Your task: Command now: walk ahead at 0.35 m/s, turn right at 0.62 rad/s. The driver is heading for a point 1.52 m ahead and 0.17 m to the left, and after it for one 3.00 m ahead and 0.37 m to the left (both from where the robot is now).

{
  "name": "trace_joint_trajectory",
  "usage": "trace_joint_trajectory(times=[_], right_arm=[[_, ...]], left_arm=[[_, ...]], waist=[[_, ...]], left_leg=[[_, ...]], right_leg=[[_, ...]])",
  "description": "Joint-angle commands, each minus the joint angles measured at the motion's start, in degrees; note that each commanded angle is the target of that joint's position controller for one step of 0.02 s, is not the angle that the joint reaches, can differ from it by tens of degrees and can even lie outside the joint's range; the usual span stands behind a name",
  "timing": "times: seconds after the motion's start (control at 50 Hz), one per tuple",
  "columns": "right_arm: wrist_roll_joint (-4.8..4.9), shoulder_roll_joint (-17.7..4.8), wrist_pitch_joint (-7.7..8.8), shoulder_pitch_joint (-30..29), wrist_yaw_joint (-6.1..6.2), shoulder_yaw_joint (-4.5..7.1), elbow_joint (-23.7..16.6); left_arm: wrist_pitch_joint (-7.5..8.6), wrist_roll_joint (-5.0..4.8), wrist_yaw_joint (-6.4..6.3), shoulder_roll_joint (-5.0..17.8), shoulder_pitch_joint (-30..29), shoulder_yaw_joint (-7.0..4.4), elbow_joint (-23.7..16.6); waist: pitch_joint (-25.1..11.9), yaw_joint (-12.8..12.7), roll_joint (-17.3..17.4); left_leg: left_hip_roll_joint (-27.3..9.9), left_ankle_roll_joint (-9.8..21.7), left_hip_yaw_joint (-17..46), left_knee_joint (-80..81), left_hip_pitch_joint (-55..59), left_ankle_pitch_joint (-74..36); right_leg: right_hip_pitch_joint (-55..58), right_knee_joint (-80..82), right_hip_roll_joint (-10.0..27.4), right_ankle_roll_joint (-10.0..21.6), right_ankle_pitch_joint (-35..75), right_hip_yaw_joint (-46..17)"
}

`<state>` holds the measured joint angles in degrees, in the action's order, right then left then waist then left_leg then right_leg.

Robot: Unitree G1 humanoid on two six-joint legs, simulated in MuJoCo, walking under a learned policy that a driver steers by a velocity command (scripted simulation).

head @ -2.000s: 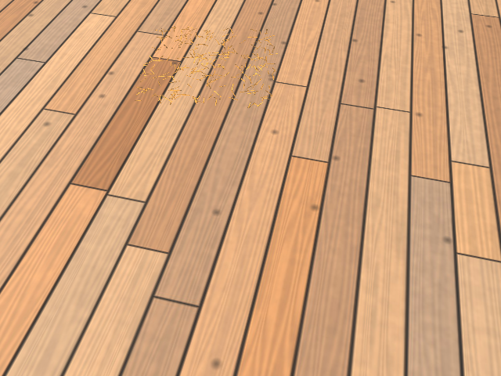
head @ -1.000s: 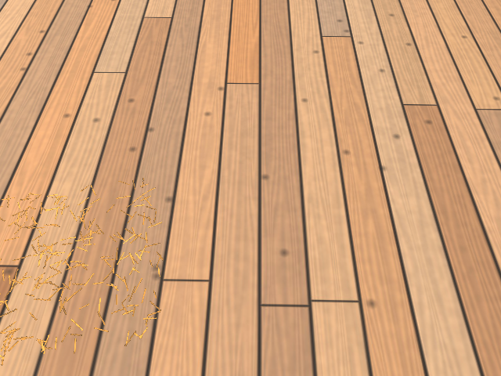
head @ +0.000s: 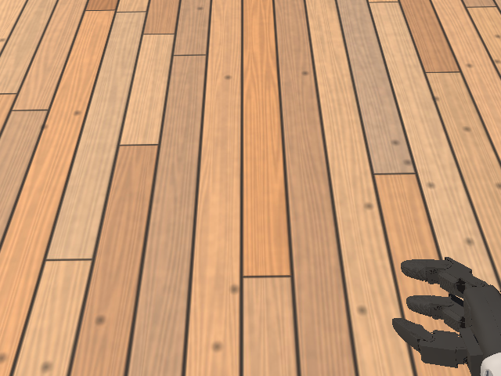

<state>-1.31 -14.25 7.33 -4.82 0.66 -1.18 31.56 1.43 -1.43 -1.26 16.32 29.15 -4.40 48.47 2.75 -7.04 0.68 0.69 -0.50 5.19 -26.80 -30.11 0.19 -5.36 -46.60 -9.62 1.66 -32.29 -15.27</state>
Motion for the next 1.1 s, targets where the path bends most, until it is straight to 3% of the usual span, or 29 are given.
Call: trace_joint_trajectory(times=[0.02, 0.04, 0.06, 0.08, 0.12, 0.18, 0.24, 0.3, 0.32, 0.34, 0.36, 0.38, 0.4, 0.44, 0.5, 0.56, 0.62, 0.66, 0.68, 0.7, 0.72, 0.74, 0.78, 0.8, 0.82, 0.9, 0.94, 1.0, 1.1], right_arm=[[0.27, -13.7, -1.44, 23.6, -0.51, 5.42, 2.9], [0.48, -9.3, -2.23, 17.7, -0.25, 4.91, 0.6], [0.44, -5.9, -3.0, 13.8, 0.1, 3.75, 0.7], [0.43, -5.6, -3.2, 12.5, 0.18, 3.14, 1.6], [0.19, -6.5, -3.02, 12.0, -0.08, 3.71, 4.2], [0.63, -8.7, -3.13, 10.4, -0.37, 4.95, 6.7], [1.78, -8.5, -3.54, 11.6, -0.77, 4.99, 8.8], [2.76, -10.3, -4.11, 11.9, -1.26, 5.48, 9.0], [2.77, -9.6, -4.27, 13.2, -1.35, 5.3, 9.3], [1.86, -7.1, -4.22, 15.8, -1.58, 4.67, 8.7], [2.33, -6.1, -4.42, 21.1, -1.68, 4.42, 8.9], [3.3, -9.6, -5.23, 19.5, -0.95, 5.64, 8.2], [3.56, -11.7, -6.41, 19.3, -0.14, 6.76, 8.5], [2.89, -11.1, -9.34, 23.0, 1.52, 7.6, 10.3], [2.51, -8.0, -10.61, 22.5, 2.0, 7.41, 8.2], [2.42, -5.2, -10.34, 18.9, 0.27, 6.36, 5.1], [2.46, -6.7, -10.35, 18.9, -1.62, 6.92, 3.3], [2.51, -6.9, -10.7, 22.2, -2.05, 7.59, 3.9], [2.08, -8.3, -10.74, 24.4, -1.55, 8.44, 4.8], [1.7, -15.0, -10.45, 26.2, -0.38, 10.45, 4.4], [0.24, -21.1, -9.46, 25.7, -0.09, 11.3, 2.2], [-0.98, -18.8, -8.01, 26.6, -0.73, 10.88, 1.8], [0.94, -14.9, -7.04, 19.3, -0.01, 9.56, 1.1], [2.01, -11.2, -7.45, 15.7, 0.67, 8.23, 0.3], [1.88, -8.8, -7.67, 14.3, 1.17, 7.12, 0.0], [-0.26, -3.1, -6.83, 13.5, 1.3, 4.27, 2.4], [-1.05, -4.9, -6.87, 12.7, 1.33, 4.73, 3.2], [-0.74, -10.5, -7.9, 13.1, 1.53, 6.66, 4.2], [0.01, -9.0, -8.51, 11.0, 1.83, 6.96, 4.6]], left_arm=[[0.0, -0.21, 0.22, 3.8, 11.1, 1.34, -6.5], [-0.89, -0.79, -0.08, 6.5, 3.6, 0.74, -7.7], [-1.61, -0.4, -0.76, 8.1, -3.8, -0.05, -9.1], [-2.18, 0.13, -1.25, 8.1, -7.4, -0.38, -10.2], [-2.19, 0.44, -0.9, 4.4, -8.8, 0.43, -11.9], [-0.79, 1.12, -0.15, 0.8, -10.1, 1.84, -12.0], [-0.64, 1.5, 0.71, 1.2, -13.0, 2.19, -11.8], [-0.96, 2.28, 0.57, 4.6, -16.5, 0.97, -13.2], [-1.11, 2.67, 0.12, 6.5, -17.5, 0.36, -14.3], [-1.46, 3.62, -0.67, 10.8, -16.8, -0.58, -15.7], [-2.56, 3.79, -1.17, 12.6, -16.1, -1.29, -16.2], [-3.0, 3.68, -1.03, 12.3, -15.5, -1.7, -15.4], [-2.77, 3.32, -1.04, 9.6, -17.8, -0.99, -15.6], [-1.91, 2.45, -1.1, 5.7, -25.4, 0.13, -16.4], [-1.32, 2.8, -1.64, 4.5, -28.4, 0.04, -15.5], [-1.37, 2.24, -2.13, 5.8, -27.7, -1.03, -14.3], [-1.47, 1.34, -1.55, 8.0, -25.6, -2.3, -12.6], [-1.37, 0.02, -1.08, 7.8, -26.5, -2.6, -11.9], [-1.43, -0.2, -0.74, 5.9, -24.4, -2.41, -10.8], [-1.69, 1.28, -0.28, 3.6, -22.1, -2.12, -10.7], [-1.66, 2.99, -0.51, 1.8, -27.7, -1.19, -15.3], [-1.35, 2.84, -0.86, 4.2, -32.3, -1.8, -15.8], [-1.43, 1.48, -1.72, 5.1, -29.1, -2.39, -13.1], [-1.82, 1.68, -2.07, 6.1, -27.0, -2.69, -11.6], [-2.1, 1.8, -1.88, 6.0, -25.2, -2.74, -10.5], [-2.8, 0.91, -0.76, 1.8, -21.0, -0.94, -7.2], [-3.04, 0.71, -0.23, 2.2, -22.3, -0.51, -7.6], [-3.27, 0.04, 0.09, 7.2, -23.7, -1.58, -9.8], [-3.57, -0.06, 0.51, 5.4, -21.0, -1.45, -10.5]], waist=[[-37.3, 8.4, 16.5], [-30.5, 9.5, 10.1], [-20.7, 9.3, 3.4], [-13.5, 8.1, 1.8], [-7.0, 5.6, 3.3], [-10.1, 4.6, 4.2], [-12.6, 5.0, 6.0], [-8.5, 4.1, 5.0], [-7.0, 4.1, 4.1], [-9.1, 5.2, -3.7], [-13.2, 5.9, -14.0], [-12.3, 3.8, -17.0], [-9.1, 4.7, -13.6], [-5.9, 8.1, -11.5], [-5.4, 9.5, -9.4], [-8.3, 8.0, -8.7], [-9.7, 7.5, -9.6], [-9.3, 9.6, -8.3], [-8.4, 10.1, -4.4], [-6.0, 9.2, 11.2], [-5.9, 9.1, 23.4], [-10.9, 12.8, 14.0], [-9.0, 8.5, 5.6], [-9.4, 7.4, 5.9], [-10.6, 6.7, 6.8], [-10.8, 6.1, 4.7], [-8.0, 7.6, 6.6], [-3.7, 9.8, 7.2], [-3.6, 9.1, 4.5]], left_leg=[[-33.5, 22.6, 39.9, -5.4, 59.3, -37.7], [-27.3, 20.5, 33.0, -0.7, 52.1, -19.9], [-22.2, 17.7, 24.2, 2.0, 41.0, -16.9], [-19.1, 16.6, 18.8, 4.1, 30.9, -21.0], [-15.3, 14.7, 11.3, 7.4, 19.7, -24.1], [-12.7, 14.6, 3.1, 8.8, 14.1, -31.9], [-12.0, 14.0, 2.7, 8.7, 12.3, -24.9], [-9.1, 10.0, 5.2, 5.8, 7.8, -5.6], [-7.1, 7.2, 6.5, 3.6, 5.1, 3.1], [-2.7, 3.4, 4.6, -4.4, 0.6, 18.9], [1.7, 0.1, -1.7, -17.1, -3.4, 35.5], [0.8, -1.6, -4.4, -30.4, -6.6, 36.9], [-1.1, -2.2, -3.3, -37.5, -8.1, 33.9], [-2.8, -4.2, -3.2, -44.1, -7.5, 28.4], [-4.4, -5.5, -5.0, -41.6, -5.2, 21.8], [-6.3, -4.2, -5.9, -27.7, 0.4, 19.3], [-5.1, -1.8, -9.1, -18.9, 5.8, 19.1], [-3.3, 0.8, -11.3, -9.4, 11.9, 13.3], [-1.7, 3.0, -9.6, -3.9, 16.4, 7.8], [-10.3, 7.9, 5.4, 2.8, 23.0, -13.0], [-20.9, 19.6, 27.6, 6.2, 27.5, -21.7], [-21.6, 21.9, 27.7, 8.1, 28.1, -13.7], [-16.8, 15.1, 17.7, 6.7, 26.2, -6.8], [-15.9, 13.0, 14.1, 5.8, 24.6, -8.2], [-14.3, 12.2, 10.7, 5.4, 22.5, -11.5], [-11.2, 10.7, 1.3, 6.7, 20.7, -8.4], [-11.9, 11.3, 0.4, 8.2, 18.9, -1.6], [-16.5, 14.5, 4.2, 9.7, 20.1, 3.5], [-20.1, 15.9, 3.7, 8.2, 25.2, -6.3]], right_leg=[[-32.5, -45.7, 4.0, -6.4, -7.8, 0.9], [-36.2, -44.6, 7.6, -6.7, -2.4, 4.7], [-37.0, -41.5, 9.0, -6.9, 2.0, 8.4], [-35.2, -39.2, 9.7, -6.9, 3.3, 9.0], [-30.7, -28.1, 11.1, -5.6, 2.9, 9.1], [-20.1, -7.5, 10.6, -4.7, 11.1, 12.4], [-9.8, 5.1, 10.6, -3.9, 23.9, 11.4], [-2.3, 16.8, 8.2, -1.7, 31.9, 13.4], [0.1, 19.5, 10.6, 0.1, 33.3, 11.6], [5.5, 19.4, 21.1, 3.9, 46.9, 3.4], [7.9, 21.7, 32.6, 10.8, 49.6, -3.4], [2.5, 27.2, 34.6, 15.0, 39.2, -6.9], [-1.0, 29.0, 31.7, 13.8, 30.5, -4.5], [-6.7, 30.2, 28.2, 10.5, 27.2, 3.4], [-8.6, 30.0, 26.3, 9.4, 31.3, 11.5], [-5.7, 27.6, 27.2, 9.0, 35.3, 15.8], [-3.2, 25.3, 29.9, 8.8, 38.3, 17.0], [-4.8, 20.6, 29.5, 5.6, 35.0, 19.7], [-8.2, 14.4, 26.6, 2.1, 28.3, 22.2], [-19.9, -1.3, 19.7, -3.6, 13.1, 27.7], [-37.6, -16.6, 9.9, -7.4, -6.6, 22.0], [-39.4, -24.6, 9.4, -5.8, -6.3, 12.6], [-39.8, -24.3, 11.6, -3.6, 4.5, 10.4], [-37.9, -23.1, 12.5, -3.9, 7.9, 10.8], [-33.9, -24.4, 12.3, -4.4, 10.3, 12.0], [-24.5, -12.9, 13.8, -5.8, 16.9, 12.4], [-20.7, -4.8, 14.0, -6.1, 16.8, 12.6], [-23.9, -4.3, 13.7, -6.1, 11.1, 14.4], [-27.5, -6.4, 15.5, -5.9, 6.3, 15.1]])
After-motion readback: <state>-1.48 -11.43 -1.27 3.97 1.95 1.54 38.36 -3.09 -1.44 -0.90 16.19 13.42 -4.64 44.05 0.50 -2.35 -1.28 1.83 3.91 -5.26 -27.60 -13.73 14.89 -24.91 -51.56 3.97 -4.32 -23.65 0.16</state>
